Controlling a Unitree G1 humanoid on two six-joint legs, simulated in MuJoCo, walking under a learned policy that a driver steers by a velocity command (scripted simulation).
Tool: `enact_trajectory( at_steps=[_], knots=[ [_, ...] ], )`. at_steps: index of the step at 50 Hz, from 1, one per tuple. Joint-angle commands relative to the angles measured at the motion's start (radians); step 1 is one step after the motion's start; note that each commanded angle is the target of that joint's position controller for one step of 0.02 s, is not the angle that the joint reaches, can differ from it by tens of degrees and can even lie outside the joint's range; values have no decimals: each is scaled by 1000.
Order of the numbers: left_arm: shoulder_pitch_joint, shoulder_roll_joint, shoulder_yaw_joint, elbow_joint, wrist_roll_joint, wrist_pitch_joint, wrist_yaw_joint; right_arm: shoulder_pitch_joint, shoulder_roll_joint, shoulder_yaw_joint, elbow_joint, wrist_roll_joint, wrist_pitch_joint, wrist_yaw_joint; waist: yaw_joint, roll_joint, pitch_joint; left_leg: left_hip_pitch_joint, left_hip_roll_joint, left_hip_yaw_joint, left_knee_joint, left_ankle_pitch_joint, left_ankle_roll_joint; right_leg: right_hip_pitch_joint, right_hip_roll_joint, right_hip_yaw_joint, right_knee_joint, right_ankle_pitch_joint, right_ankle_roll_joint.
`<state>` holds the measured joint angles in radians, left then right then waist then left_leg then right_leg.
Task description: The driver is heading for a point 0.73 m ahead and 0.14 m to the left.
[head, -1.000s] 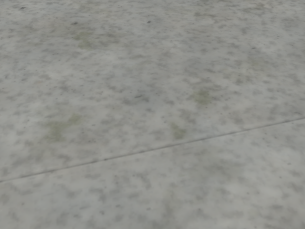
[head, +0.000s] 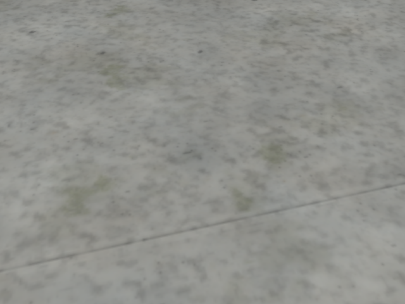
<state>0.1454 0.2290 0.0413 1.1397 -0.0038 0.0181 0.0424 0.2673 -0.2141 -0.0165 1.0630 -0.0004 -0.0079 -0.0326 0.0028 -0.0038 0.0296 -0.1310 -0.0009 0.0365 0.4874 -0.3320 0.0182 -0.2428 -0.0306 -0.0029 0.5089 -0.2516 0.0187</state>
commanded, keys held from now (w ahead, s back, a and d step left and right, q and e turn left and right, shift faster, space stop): w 0.92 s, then w+q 0.08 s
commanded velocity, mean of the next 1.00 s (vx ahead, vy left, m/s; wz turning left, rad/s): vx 0.41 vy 0.00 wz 0.01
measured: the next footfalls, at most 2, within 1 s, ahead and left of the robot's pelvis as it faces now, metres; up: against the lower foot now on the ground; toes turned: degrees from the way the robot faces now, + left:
left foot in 0.72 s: +0.48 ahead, +0.08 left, +0.00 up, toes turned +3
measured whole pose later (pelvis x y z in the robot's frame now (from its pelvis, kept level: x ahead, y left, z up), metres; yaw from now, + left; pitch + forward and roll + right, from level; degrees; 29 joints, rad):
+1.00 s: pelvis +0.45 +0.00 +0.01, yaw +1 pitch +0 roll +1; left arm 0.13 0.27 0.07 0.93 -0.01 -0.08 0.02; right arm 0.33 -0.22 -0.05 1.02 0.00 -0.10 0.02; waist -0.05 -0.04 0.01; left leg -0.13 -0.08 0.07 0.26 -0.15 0.08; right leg -0.67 -0.15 0.04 0.96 -0.13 -0.02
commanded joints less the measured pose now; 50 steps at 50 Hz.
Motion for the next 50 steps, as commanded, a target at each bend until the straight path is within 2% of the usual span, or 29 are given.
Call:
enact_trajectory(
  at_steps=[1, 3, 5, 7, 8, 10, 11, 12, 13, 14, 15, 16, 17, 19, 22, 26, 31, 34, 35, 36, 37, 38, 39, 40, 41, 43, 45, 47, 50],
  knots=[
    [-35, 96, 17, -43, -4, -17, 0, 79, -182, -45, -25, 15, -4, -10, -31, 126, 79, -127, 155, -224, -258, -464, 117, -104, 71, -94, 125, -242, -32],
    [-85, 75, 13, -82, -14, -48, -16, 102, -223, -65, -27, 22, -24, -12, -48, 188, 160, -123, 331, -449, -358, -524, 218, -254, 5, -44, 317, -201, -60],
    [-97, 82, 18, -101, -30, -74, -32, 102, -186, -62, -35, 15, -49, -7, -42, 157, 179, -15, 368, -470, -349, -375, 230, -399, -55, 13, 392, -278, -87],
    [-83, 83, 20, -105, -35, -97, -44, 70, -179, -65, -52, 30, -57, -1, -22, 120, 145, 14, 312, -353, -310, -234, 181, -331, -64, -1, 231, -248, -101],
    [-47, 74, 22, -90, -33, -103, -48, 45, -187, -67, -59, 34, -55, 3, 3, 113, 116, -43, 262, -272, -279, -179, 157, -195, -32, -50, 129, -177, -96],
    [146, 77, 39, -5, -27, -100, -50, 31, -189, -67, -67, 33, -47, 10, 77, 96, 41, -220, 177, -161, -160, -89, 128, 163, 69, -139, 21, 22, -64],
    [254, 101, 53, 22, -24, -96, -47, 7, -166, -59, -77, 29, -53, 12, 128, 37, 8, -296, 128, -94, 7, 47, 94, 293, 37, -67, -15, 7, -78],
    [378, 202, 75, 31, -19, -98, -38, -16, -89, -37, -111, 15, -61, 15, 157, -234, -42, -463, 20, 40, 402, -11, 12, 409, -209, 322, -186, -115, -173],
    [430, 231, 67, 37, -6, -116, -53, -29, -63, -36, -148, 31, -79, 10, 148, -325, -94, -606, -58, -61, 660, -239, 5, 443, -365, 725, -346, -240, -304],
    [320, 184, 46, 10, -4, -134, -55, -46, -101, -44, -155, 58, -93, 14, 94, -182, -8, -707, 19, -139, 790, -192, 33, 388, -380, 690, -343, -325, -303],
    [241, 131, 30, -21, -7, -143, -60, -56, -118, -47, -157, 62, -103, 23, 66, -120, 44, -735, 68, -136, 801, -79, 62, 332, -336, 559, -342, -316, -263],
    [183, 116, 19, -43, -4, -145, -66, -52, -123, -53, -148, 51, -107, 23, 40, -75, 67, -720, 104, -116, 762, 18, 71, 282, -293, 447, -354, -223, -229],
    [158, 101, 11, -55, -2, -145, -69, -57, -137, -63, -145, 37, -106, 22, 24, -67, 78, -681, 131, -110, 695, 84, 70, 242, -257, 351, -362, -93, -203],
    [202, 77, 1, -48, 5, -135, -62, -54, -121, -68, -139, 29, -93, 33, 19, -86, 63, -608, 143, -75, 615, 150, 51, 215, -197, 211, -371, 104, -179],
    [261, 112, 3, -43, 8, -126, -39, -150, -86, -61, -177, 21, -79, 37, 31, -54, 73, -644, 135, -40, 484, 225, 6, 224, -186, 134, -387, 308, -200],
    [290, 130, 7, -60, 6, -117, -23, -326, -56, -42, -240, 26, -82, 50, 67, -61, 103, -570, 92, 9, 206, 369, -7, 182, -160, 57, -429, 306, -191],
    [349, 132, 20, -46, -10, -104, -20, -430, -72, -36, -289, 34, -93, 79, 64, -67, 128, -550, 64, 5, 55, 364, 42, 321, -218, 28, -385, 398, -186],
    [308, 173, 39, -65, -3, -90, -18, -298, -142, -67, -268, 32, -97, 82, -36, -120, -1, -331, -8, 41, 54, 273, 94, 399, -234, 6, -189, 848, -156],
    [287, 169, 38, -73, 1, -80, -19, -135, -182, -91, -220, 34, -94, 76, -120, -125, -97, -126, -42, 63, 47, 270, 122, 362, -199, -25, 0, 955, -134],
    [275, 149, 27, -92, 8, -78, -21, 47, -227, -110, -172, 28, -88, 66, -195, -102, -211, 184, 49, -41, 83, 260, 167, 157, -162, -35, 259, 784, -106],
    [410, 3, -12, -109, 6, -96, -38, 182, -323, -131, -139, 1, -86, 62, -130, 160, -403, 588, 339, -554, 10, 25, 347, -257, 28, -32, 699, 196, -39],
    [375, 24, -10, -94, -16, -131, -48, 173, -247, -104, -131, 3, -84, 63, -139, 198, -460, 591, 399, -835, -194, -71, 359, -380, 89, 133, 870, -291, -53],
    [256, 109, 15, -140, -47, -151, -50, 64, -197, -88, -142, 13, -91, 64, -120, 174, -270, 444, 358, -684, -219, -73, 294, -482, 23, 134, 926, -255, -75],
    [183, 129, 18, -164, -53, -159, -44, -38, -155, -74, -166, 13, -97, 65, -86, 87, -161, 261, 326, -527, -242, 19, 259, -468, -36, 103, 887, -158, -88],
    [153, 126, 26, -167, -39, -155, -33, -101, -121, -63, -169, 4, -105, 71, -47, 23, -90, 98, 287, -408, -271, 127, 236, -418, -78, 83, 817, -87, -88],
    [207, 85, 33, -157, -22, -124, -23, -132, -85, -52, -158, -9, -114, 79, 18, 64, -61, -65, 226, -280, -323, 188, 212, -293, -125, 89, 724, -29, -88],
    [205, 59, 32, -165, -19, -103, -19, -97, -105, -54, -135, -4, -115, 72, 32, 70, -26, -130, 213, -220, -366, 217, 228, -293, -138, 72, 655, -16, -74],
    [111, 81, 38, -206, -6, -98, -15, -52, -143, -60, -122, -3, -115, 54, 20, 55, 13, -133, 211, -205, -396, 237, 241, -374, -150, 64, 547, 71, -46],
    [-23, 85, 40, -257, 5, -109, -20, 16, -161, -64, -112, 3, -105, 33, -12, 40, 33, -83, 189, -189, -396, 270, 222, -435, -127, 55, 320, 247, -16]
  ],
)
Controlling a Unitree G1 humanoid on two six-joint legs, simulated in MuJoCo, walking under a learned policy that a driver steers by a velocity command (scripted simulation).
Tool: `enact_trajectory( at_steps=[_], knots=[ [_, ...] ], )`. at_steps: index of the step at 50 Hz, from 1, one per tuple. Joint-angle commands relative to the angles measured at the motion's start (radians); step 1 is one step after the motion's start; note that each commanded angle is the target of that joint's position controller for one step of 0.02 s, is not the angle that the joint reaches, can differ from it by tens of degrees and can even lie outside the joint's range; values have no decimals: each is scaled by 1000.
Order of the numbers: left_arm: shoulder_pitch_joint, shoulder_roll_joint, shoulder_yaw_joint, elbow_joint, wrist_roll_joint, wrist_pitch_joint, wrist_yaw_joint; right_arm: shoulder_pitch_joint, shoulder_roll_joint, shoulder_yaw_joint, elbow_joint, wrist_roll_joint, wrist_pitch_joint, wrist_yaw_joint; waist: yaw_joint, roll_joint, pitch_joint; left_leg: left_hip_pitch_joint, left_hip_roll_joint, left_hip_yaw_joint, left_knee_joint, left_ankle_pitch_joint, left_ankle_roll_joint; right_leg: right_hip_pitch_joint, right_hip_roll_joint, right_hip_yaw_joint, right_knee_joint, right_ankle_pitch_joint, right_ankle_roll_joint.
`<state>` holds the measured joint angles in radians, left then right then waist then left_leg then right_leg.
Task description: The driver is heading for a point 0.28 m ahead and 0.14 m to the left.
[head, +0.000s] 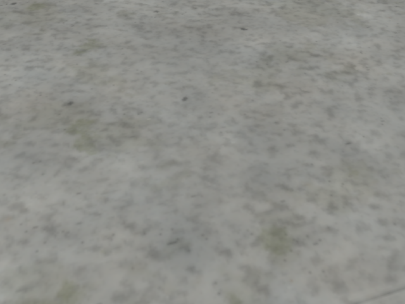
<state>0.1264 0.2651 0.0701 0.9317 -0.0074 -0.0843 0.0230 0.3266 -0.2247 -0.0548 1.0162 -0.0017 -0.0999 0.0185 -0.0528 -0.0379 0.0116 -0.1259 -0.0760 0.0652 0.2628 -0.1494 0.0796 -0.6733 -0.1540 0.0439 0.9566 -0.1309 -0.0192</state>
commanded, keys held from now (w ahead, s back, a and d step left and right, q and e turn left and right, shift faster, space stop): w+q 0.16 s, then no key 0.84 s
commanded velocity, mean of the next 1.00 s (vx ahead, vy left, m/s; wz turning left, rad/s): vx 0.19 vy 0.00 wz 0.13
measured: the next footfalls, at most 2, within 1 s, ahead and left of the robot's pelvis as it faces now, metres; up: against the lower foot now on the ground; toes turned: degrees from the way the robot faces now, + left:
right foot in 0.24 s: +0.34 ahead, -0.15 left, +0.00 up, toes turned +5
left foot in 0.60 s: +0.32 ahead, +0.10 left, +0.00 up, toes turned +8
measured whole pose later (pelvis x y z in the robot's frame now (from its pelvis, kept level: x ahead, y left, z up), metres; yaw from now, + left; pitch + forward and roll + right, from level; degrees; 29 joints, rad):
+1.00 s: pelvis +0.29 -0.03 -0.01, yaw +8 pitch -1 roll -1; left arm 0.19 0.23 0.04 1.06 0.00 0.00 0.03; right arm 0.15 -0.21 -0.05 1.03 0.00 0.00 -0.03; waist 0.01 0.00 0.04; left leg -0.23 0.01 -0.01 0.52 -0.27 0.00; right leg -0.19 -0.02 -0.06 0.49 -0.29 0.01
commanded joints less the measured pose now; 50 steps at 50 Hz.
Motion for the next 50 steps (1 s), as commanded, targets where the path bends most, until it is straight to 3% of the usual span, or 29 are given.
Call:
enact_trajectory(
  at_steps=[1, 4, 7, 9, 10, 11, 12, 13, 14, 15, 16, 17, 18, 21, 24, 26, 28, 29, 30, 31, 32, 33, 34, 37, 40, 50],
  knots=[
    [-43, 43, 9, -60, 7, -11, -4, -26, -157, -27, -64, 8, -10, -22, 32, 79, 53, -81, 252, -203, -165, 95, 148, 11, 15, 0, -206, 176, 28],
    [-154, 31, 0, -87, -4, -19, -19, 36, -169, -32, -53, 19, -1, -30, -5, 86, 59, -60, 242, -190, -139, 87, 131, 75, 67, -25, -361, 242, 43],
    [-220, 46, -4, -119, -12, -31, -35, 81, -166, -37, -42, 28, 11, -36, -18, 100, 64, 19, 274, -235, -69, 69, 123, 91, 85, -5, -447, 204, 38],
    [-192, 81, 5, -121, -10, -41, -41, 71, -178, -45, -44, 26, 22, -43, 13, 123, 51, 70, 295, -261, -1, 134, 99, 144, 97, 3, -493, 152, 22],
    [-147, 98, 12, -111, -3, -46, -41, 63, -181, -49, -46, 23, 30, -46, 38, 139, 24, 91, 288, -256, 66, 249, 80, 205, 112, -14, -508, 132, 7],
    [-39, 128, 29, -79, 8, -52, -38, 55, -165, -45, -52, 20, 36, -47, 88, 138, -44, 98, 241, -225, 195, 403, 49, 343, 133, -40, -537, 159, -20],
    [96, 183, 44, -51, 29, -60, -36, 59, -129, -31, -72, 11, 36, -47, 133, 100, -177, 10, 176, -181, 403, 348, 8, 583, 49, 12, -482, 373, -70],
    [199, 256, 57, -38, 45, -54, -34, 159, -42, -6, -83, -12, 29, -45, 111, -122, -341, -289, 54, -118, 743, -118, -55, 954, -190, 266, -395, 701, -185],
    [241, 241, 53, -15, 27, -37, -46, 265, -20, 4, -61, 19, 18, -41, 99, -319, -484, -452, -24, -183, 977, -532, -85, 1069, -313, 569, -518, 635, -313],
    [184, 162, 32, -33, 11, -30, -51, 214, -128, -23, -50, 38, 19, -42, 105, -161, -381, -508, 36, -241, 1065, -497, -83, 955, -265, 484, -546, 523, -277],
    [98, 115, 15, -52, 9, -26, -47, 108, -147, -28, -76, 40, 26, -46, 99, -82, -252, -543, 72, -201, 1055, -435, -82, 815, -220, 339, -554, 509, -235],
    [32, 83, 0, -55, 16, -24, -48, 55, -134, -30, -80, 31, 39, -52, 75, -12, -167, -512, 110, -176, 1001, -384, -90, 667, -170, 231, -584, 550, -218],
    [-8, 61, -7, -50, 23, -26, -46, 44, -122, -36, -86, 19, 54, -58, 42, -19, -132, -447, 150, -175, 916, -335, -90, 559, -142, 174, -612, 543, -204],
    [-43, 59, -11, -20, 48, -25, -41, 64, -51, -24, -88, 9, 82, -62, -9, -73, -114, -258, 157, -128, 694, -257, -103, 390, -79, 48, -665, 606, -208],
    [-48, 101, -2, -5, 32, -12, -24, 4, -55, -15, -103, 5, 90, -63, -1, -82, -150, -164, 143, -99, 489, -126, -112, 391, -70, 10, -672, 588, -211],
    [-38, 110, -3, 6, 21, 3, -19, -22, -78, -18, -104, 5, 104, -60, 5, -73, -151, -110, 135, -87, 403, -60, -109, 390, -72, 17, -682, 403, -200],
    [-38, 97, -10, 15, 7, 17, -18, -41, -84, -21, -100, -4, 112, -58, -4, -57, -112, -32, 121, -67, 271, 16, -84, 344, -42, 17, -674, 117, -159],
    [-10, 75, -17, 28, 4, 21, -18, -61, -95, -23, -104, -14, 115, -58, 0, -38, -81, -7, 131, -82, 200, 54, -67, 326, -11, 18, -668, -32, -118],
    [25, 48, -26, 38, 13, 24, -19, -76, -130, -28, -115, -21, 115, -62, 16, 8, -58, 24, 190, -147, 155, 139, -44, 300, 25, 9, -641, -163, -67],
    [78, 46, -23, 45, 27, 23, -20, -100, -191, -37, -127, -14, 115, -68, 75, 108, -34, 17, 249, -197, 159, 217, -13, 273, 100, -44, -585, -254, -24],
    [125, 15, -29, 51, 24, 33, -11, -133, -169, -34, -110, -4, 113, -63, 114, 219, -36, -106, 240, -202, 126, -8, 12, 372, 134, -92, -591, -214, -3],
    [89, 46, -24, 54, 25, 42, -3, -160, -118, -27, -114, 1, 107, -56, 87, 183, 10, -169, 196, -182, 107, -111, -9, 413, 135, -96, -575, -165, 11],
    [73, 60, -20, 53, 21, 50, 3, -163, -100, -21, -106, -5, 99, -52, 79, 156, 19, -178, 179, -163, 108, -103, -33, 422, 130, -94, -566, -132, 8],
    [87, 61, -19, 66, 20, 59, 10, -149, -105, -23, -83, -2, 78, -49, 72, 116, -14, -112, 157, -136, 159, 77, -48, 436, 113, -81, -557, -51, -2],
    [77, 58, -17, 73, 14, 57, 8, -145, -103, -22, -63, 2, 77, -51, 62, 87, -43, -67, 153, -127, 191, 182, -40, 455, 108, -82, -540, 17, 0],
    [93, 56, -14, 111, 10, 76, 16, -165, -95, -19, -14, 3, 89, -53, 63, 41, -36, -55, 134, -107, 200, 212, -38, 490, 101, -84, -523, 67, 9]
  ],
)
